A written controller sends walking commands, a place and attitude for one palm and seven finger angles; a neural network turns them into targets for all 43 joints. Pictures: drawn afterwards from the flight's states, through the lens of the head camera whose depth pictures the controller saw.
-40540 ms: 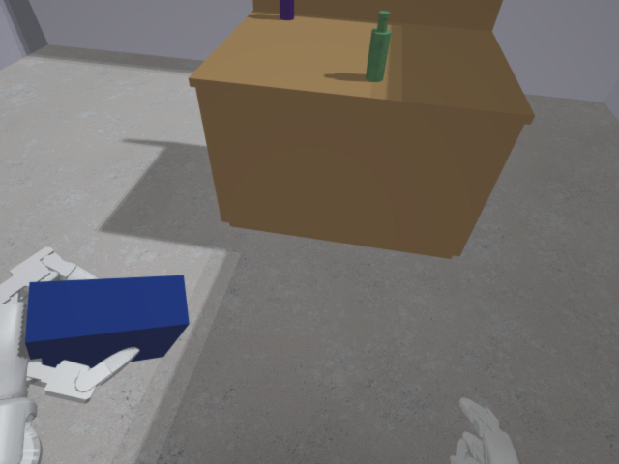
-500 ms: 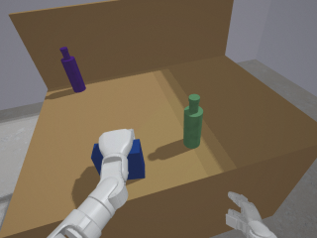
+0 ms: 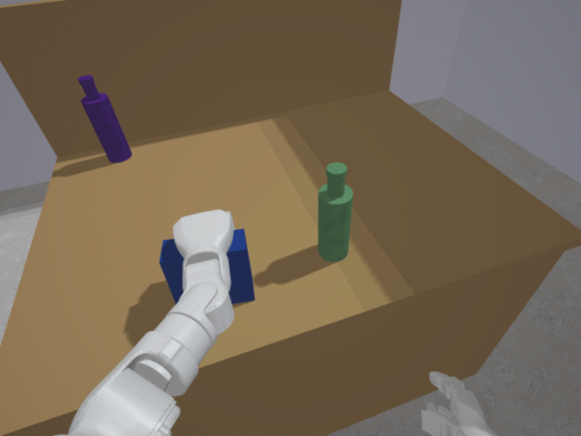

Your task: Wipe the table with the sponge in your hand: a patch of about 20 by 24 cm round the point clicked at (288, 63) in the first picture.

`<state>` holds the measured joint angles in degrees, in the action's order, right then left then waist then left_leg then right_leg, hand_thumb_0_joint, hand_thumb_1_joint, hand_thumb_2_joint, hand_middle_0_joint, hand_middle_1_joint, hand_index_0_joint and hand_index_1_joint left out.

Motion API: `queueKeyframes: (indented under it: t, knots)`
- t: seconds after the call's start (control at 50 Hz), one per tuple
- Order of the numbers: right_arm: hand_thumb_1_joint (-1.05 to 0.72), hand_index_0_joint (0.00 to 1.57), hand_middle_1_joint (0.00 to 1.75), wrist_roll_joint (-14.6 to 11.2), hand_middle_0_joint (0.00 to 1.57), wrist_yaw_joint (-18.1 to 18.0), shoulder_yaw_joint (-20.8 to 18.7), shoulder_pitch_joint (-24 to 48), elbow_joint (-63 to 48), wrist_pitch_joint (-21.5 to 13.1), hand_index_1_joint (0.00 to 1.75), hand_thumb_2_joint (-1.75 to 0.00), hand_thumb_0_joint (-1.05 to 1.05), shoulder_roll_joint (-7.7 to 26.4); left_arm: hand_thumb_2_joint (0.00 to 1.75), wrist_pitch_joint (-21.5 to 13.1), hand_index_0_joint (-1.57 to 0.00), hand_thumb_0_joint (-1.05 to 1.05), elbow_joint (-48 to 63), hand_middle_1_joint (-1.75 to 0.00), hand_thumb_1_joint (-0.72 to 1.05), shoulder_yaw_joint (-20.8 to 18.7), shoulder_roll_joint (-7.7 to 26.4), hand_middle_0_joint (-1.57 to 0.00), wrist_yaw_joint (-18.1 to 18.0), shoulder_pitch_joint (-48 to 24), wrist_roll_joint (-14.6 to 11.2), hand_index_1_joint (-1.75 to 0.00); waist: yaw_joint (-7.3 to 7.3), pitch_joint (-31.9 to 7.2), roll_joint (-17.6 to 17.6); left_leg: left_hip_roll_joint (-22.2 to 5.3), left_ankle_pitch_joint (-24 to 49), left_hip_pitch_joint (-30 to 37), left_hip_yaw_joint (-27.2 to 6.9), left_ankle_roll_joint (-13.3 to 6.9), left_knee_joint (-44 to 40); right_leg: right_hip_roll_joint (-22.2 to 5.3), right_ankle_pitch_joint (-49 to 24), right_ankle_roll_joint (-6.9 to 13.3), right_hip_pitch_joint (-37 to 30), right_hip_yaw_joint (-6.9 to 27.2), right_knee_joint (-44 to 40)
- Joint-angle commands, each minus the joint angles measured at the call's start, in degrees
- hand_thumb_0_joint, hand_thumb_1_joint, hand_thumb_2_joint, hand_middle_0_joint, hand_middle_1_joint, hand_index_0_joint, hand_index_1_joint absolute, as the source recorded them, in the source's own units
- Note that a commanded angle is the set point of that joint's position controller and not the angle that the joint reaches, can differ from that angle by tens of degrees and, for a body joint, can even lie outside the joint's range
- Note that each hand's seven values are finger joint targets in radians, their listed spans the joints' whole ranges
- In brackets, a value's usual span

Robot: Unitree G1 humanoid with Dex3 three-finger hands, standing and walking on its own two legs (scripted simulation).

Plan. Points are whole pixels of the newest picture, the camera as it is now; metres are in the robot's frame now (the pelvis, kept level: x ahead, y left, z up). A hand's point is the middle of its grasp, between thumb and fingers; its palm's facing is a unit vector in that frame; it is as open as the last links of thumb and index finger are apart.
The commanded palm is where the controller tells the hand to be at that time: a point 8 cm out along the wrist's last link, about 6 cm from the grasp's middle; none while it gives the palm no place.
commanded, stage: wipe forward along the third lane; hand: left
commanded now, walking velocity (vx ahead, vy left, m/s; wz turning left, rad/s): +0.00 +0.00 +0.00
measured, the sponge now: (213, 279) +0.36 +0.17 +0.01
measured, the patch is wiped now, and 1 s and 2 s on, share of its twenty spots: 0.65 0.90 0.95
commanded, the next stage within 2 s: wipe back along the third lane in 1.20 s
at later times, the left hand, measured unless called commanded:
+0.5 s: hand (212, 236) +0.42 +0.18 +0.06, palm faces -0.08 -0.04 -1.00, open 9.4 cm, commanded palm +0.40 +0.18 +0.10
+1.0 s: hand (205, 217) +0.46 +0.20 +0.06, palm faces -0.09 -0.03 -1.00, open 9.4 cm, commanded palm +0.45 +0.20 +0.09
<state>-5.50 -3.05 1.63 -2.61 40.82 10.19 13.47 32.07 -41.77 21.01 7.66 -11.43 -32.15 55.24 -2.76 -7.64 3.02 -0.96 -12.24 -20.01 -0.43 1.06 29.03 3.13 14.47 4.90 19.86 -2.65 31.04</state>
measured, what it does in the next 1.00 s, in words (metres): stands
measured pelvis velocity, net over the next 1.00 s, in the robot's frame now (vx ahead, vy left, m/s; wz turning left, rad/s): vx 0.01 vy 0.02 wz -0.02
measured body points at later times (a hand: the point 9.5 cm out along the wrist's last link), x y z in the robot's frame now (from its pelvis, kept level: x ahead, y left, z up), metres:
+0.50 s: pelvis +0.01 +0.01 +0.00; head +0.01 -0.02 +0.45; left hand +0.42 +0.18 +0.11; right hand +0.15 -0.24 -0.12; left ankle +0.03 +0.14 -0.73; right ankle +0.02 -0.06 -0.73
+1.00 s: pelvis +0.01 +0.02 +0.00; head +0.04 +0.01 +0.45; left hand +0.46 +0.20 +0.11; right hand +0.11 -0.24 -0.13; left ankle +0.03 +0.14 -0.73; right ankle +0.02 -0.06 -0.73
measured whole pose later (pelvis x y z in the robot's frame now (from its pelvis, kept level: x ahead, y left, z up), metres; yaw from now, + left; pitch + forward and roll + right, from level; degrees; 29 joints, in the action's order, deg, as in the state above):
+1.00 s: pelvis +0.01 +0.02 +0.00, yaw -1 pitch +11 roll +0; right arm -4.1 -3.3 0.7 -9.8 43.3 8.2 14.2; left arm 26.3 -66.3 10.2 14.2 -14.8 -52.0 56.1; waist 4.2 -8.6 2.3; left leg -1.2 -13.5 -30.1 0.6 0.2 32.3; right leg 3.3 13.7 3.2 28.9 -1.5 31.2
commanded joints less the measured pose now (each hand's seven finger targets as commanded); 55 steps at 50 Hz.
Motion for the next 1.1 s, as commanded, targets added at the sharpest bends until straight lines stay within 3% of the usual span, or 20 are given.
queueKeyframes:
  t: [0.0,0.08,0.14,0.2,0.26,0.32,0.42,0.46,0.58,0.66,0.72,0.74,0.84,0.86,0.9,0.96,0.98,1.02,1.04,1.08]
  knots:
    - [-0.90,0.20,0.30,-0.15,0.20,-0.68,-2.01,9.61,-8.57,-2.50,0.30,-0.90,0.00,5.96,1.30,-0.45,-1.20,0.00,0.48,-1.60,0.10,-3.68,7.49,-1.20,-2.16,-20.72,1.55,-1.60,1.90,-7.52,-8.80,2.56,-1.71,1.15,1.36,-2.99,-1.80,-3.23,0.64,-2.23,-1.82,6.63,-9.03]
    - [-0.90,0.20,0.30,0.04,0.20,-0.91,-2.21,7.96,-8.39,-2.50,0.30,-0.90,0.00,6.08,1.30,-1.19,-1.20,0.00,-1.64,-1.60,0.10,-4.28,7.60,-1.20,-2.49,-22.82,1.05,-1.60,2.54,-8.57,-9.25,2.24,-1.17,0.61,1.50,-3.30,-1.46,-3.22,-1.22,-2.62,-2.05,6.21,-8.73]
    - [-0.90,0.20,0.30,0.19,0.20,-0.94,-2.51,6.71,-8.19,-2.43,0.30,-0.90,0.00,6.37,1.30,-1.74,-1.20,0.00,-2.85,-1.60,0.10,-7.17,10.41,-1.20,-2.68,-21.75,0.89,-1.60,2.14,-10.68,-10.39,2.08,0.62,-0.46,1.28,-3.35,-1.35,-3.23,-5.47,-2.71,-4.54,6.25,-7.82]
    - [-0.90,0.20,0.30,0.23,0.20,-1.00,-2.47,5.87,-7.79,-2.41,0.30,-0.90,0.00,6.57,1.30,-1.90,-1.20,0.00,-4.38,-1.60,0.10,-6.32,9.99,-1.20,-2.76,-22.31,1.02,-1.60,2.43,-9.44,-9.93,2.01,0.32,-0.93,1.64,-3.43,-1.35,-3.38,-5.86,-2.82,-3.81,6.64,-8.20]
    - [-0.90,0.20,0.30,0.29,0.20,-1.29,-2.48,5.05,-7.40,-2.47,0.30,-0.90,0.00,6.86,1.30,-2.47,-1.20,0.00,-5.58,-1.60,0.10,-7.06,11.87,-1.20,-2.83,-25.60,1.56,-1.60,3.25,-8.54,-9.31,1.91,-0.68,-1.47,1.46,-3.51,-1.53,-3.31,-3.72,-3.00,-2.54,6.31,-8.46]
    - [-0.90,0.20,0.30,0.37,0.20,-1.22,-2.60,4.37,-6.86,-2.68,0.30,-0.90,0.00,6.85,1.30,-2.94,-1.20,0.00,-7.45,-1.60,0.10,-7.87,12.69,-1.20,-3.19,-25.24,1.93,-1.60,2.96,-10.11,-8.77,1.82,0.30,-1.61,1.79,-3.45,-1.21,-3.42,-5.68,-2.88,-3.14,6.73,-8.12]
    - [-0.90,0.20,0.30,0.47,0.20,-1.06,-2.72,3.01,-6.40,-3.02,0.30,-0.90,0.00,6.88,1.30,-3.59,-1.20,0.00,-9.47,-1.60,0.10,-7.69,12.12,-1.20,-3.83,-27.87,1.62,-1.60,3.69,-11.12,-8.76,1.62,0.90,-1.81,1.95,-3.52,-0.96,-3.33,-7.56,-3.07,-2.98,6.04,-7.57]
    - [-0.90,0.20,0.30,0.49,0.20,-1.31,-2.62,2.73,-6.06,-3.06,0.30,-0.90,0.00,7.27,1.30,-3.90,-1.20,0.00,-10.22,-1.60,0.10,-8.56,14.26,-1.20,-4.04,-30.83,1.90,-1.60,4.59,-10.50,-9.31,1.55,0.41,-2.56,1.67,-3.61,-0.97,-3.36,-6.83,-3.34,-2.43,6.16,-7.56]
    - [-0.90,0.20,0.30,0.72,0.20,-0.94,-2.85,1.31,-5.63,-3.34,0.30,-0.90,0.00,7.05,1.30,-3.86,-1.20,0.00,-12.91,-1.60,0.10,-7.90,12.69,-1.20,-4.81,-32.74,2.49,-1.60,5.02,-12.76,-7.17,1.32,1.54,-2.08,1.83,-3.52,-0.37,-3.17,-8.58,-3.22,-1.59,5.12,-6.64]
    - [-0.90,0.20,0.30,1.09,0.20,-1.09,-2.83,0.27,-5.28,-3.32,0.30,-0.90,0.00,7.50,1.30,-4.12,-1.20,0.00,-14.03,-1.60,0.10,-9.57,15.45,-1.20,-5.24,-34.80,2.41,-1.60,5.60,-14.39,-8.52,1.37,1.96,-3.24,1.79,-3.65,0.08,-3.24,-10.43,-3.57,-2.72,5.28,-6.15]
    - [-0.90,0.20,0.30,1.05,0.20,-1.05,-2.68,-0.18,-4.59,-3.32,0.30,-0.90,0.00,7.63,1.30,-3.51,-1.20,0.00,-16.13,-1.60,0.10,-9.58,16.08,-1.20,-5.43,-36.23,3.06,-1.60,6.13,-12.75,-7.26,1.17,1.32,-3.86,1.73,-3.50,-0.01,-3.20,-9.36,-3.41,-0.93,5.06,-6.18]
    - [-0.90,0.20,0.30,1.03,0.20,-0.99,-2.87,-0.28,-4.68,-3.38,0.30,-0.90,0.00,7.51,1.30,-3.70,-1.20,0.00,-15.58,-1.60,0.10,-9.50,15.48,-1.20,-5.38,-38.11,2.78,-1.60,6.51,-13.28,-6.72,1.17,1.66,-3.59,1.58,-3.58,0.12,-3.09,-9.67,-3.44,-0.76,4.67,-5.96]
    - [-0.90,0.20,0.30,1.27,0.20,-1.02,-2.98,-2.45,-3.88,-3.71,0.30,-0.90,0.00,8.12,1.30,-4.09,-1.20,0.00,-17.98,-1.60,0.10,-11.68,19.48,-1.20,-5.34,-40.63,3.43,-1.60,7.03,-15.57,-6.20,0.94,2.23,-4.21,1.28,-3.65,0.63,-3.00,-10.46,-3.47,-1.16,4.44,-5.10]
    - [-0.90,0.20,0.30,1.36,0.20,-0.99,-3.06,-3.03,-4.01,-3.82,0.30,-0.90,0.00,8.15,1.30,-4.24,-1.20,0.00,-18.53,-1.60,0.10,-11.39,19.32,-1.20,-5.41,-39.93,3.70,-1.60,6.91,-16.17,-7.24,1.04,2.52,-4.43,1.36,-3.71,0.83,-2.93,-11.05,-3.54,-1.50,4.33,-4.93]
    - [-0.90,0.20,0.30,1.39,0.20,-0.62,-3.11,-3.52,-3.88,-3.94,0.30,-0.90,0.00,7.95,1.30,-4.11,-1.20,0.00,-19.46,-1.60,0.10,-10.28,17.42,-1.20,-5.38,-39.40,3.80,-1.60,7.07,-15.78,-5.43,0.92,2.87,-4.42,1.68,-3.62,1.00,-2.96,-12.12,-3.41,-0.82,4.36,-4.96]
    - [-0.90,0.20,0.30,1.49,0.20,-0.43,-3.35,-4.44,-3.74,-3.98,0.30,-0.90,0.00,8.39,1.30,-4.61,-1.20,0.00,-19.98,-1.60,0.10,-11.78,19.58,-1.20,-5.45,-40.62,3.83,-1.60,7.13,-17.07,-5.83,0.86,3.90,-4.81,1.34,-3.68,1.32,-2.82,-13.56,-3.38,-1.38,4.04,-4.28]
    - [-0.90,0.20,0.30,1.48,0.20,-0.30,-3.43,-4.74,-3.72,-4.02,0.30,-0.90,0.00,8.16,1.30,-4.71,-1.20,0.00,-19.83,-1.60,0.10,-11.13,18.43,-1.20,-5.49,-40.20,3.92,-1.60,7.07,-17.77,-4.42,0.86,4.36,-4.45,1.56,-3.62,1.41,-2.81,-14.00,-3.28,-1.25,4.01,-4.17]
    - [-0.90,0.20,0.30,1.63,0.20,-0.02,-3.57,-5.34,-3.38,-4.11,0.30,-0.90,0.00,8.16,1.30,-4.71,-1.20,0.00,-20.75,-1.60,0.10,-10.21,16.78,-1.20,-5.68,-40.45,4.10,-1.60,7.78,-16.43,-4.83,0.64,4.30,-4.41,1.61,-3.67,1.56,-2.60,-13.98,-3.21,0.23,3.88,-4.44]
    - [-0.90,0.20,0.30,1.63,0.20,0.00,-3.81,-5.60,-3.00,-4.18,0.30,-0.90,0.00,8.40,1.30,-5.04,-1.20,0.00,-20.93,-1.60,0.10,-11.86,18.30,-1.20,-5.90,-41.22,3.92,-1.60,7.89,-17.15,-6.54,0.49,4.90,-4.70,1.02,-3.72,1.73,-2.48,-14.56,-3.22,-0.22,3.42,-3.84]
    - [-0.90,0.20,0.30,1.81,0.20,0.11,-3.82,-6.06,-2.94,-4.44,0.30,-0.90,0.00,8.35,1.30,-5.10,-1.20,0.00,-21.59,-1.60,0.10,-10.73,16.92,-1.20,-6.27,-41.53,3.81,-1.60,8.17,-16.74,-5.94,0.40,4.57,-4.61,1.29,-3.73,1.71,-2.32,-13.89,-3.24,0.96,3.24,-3.99]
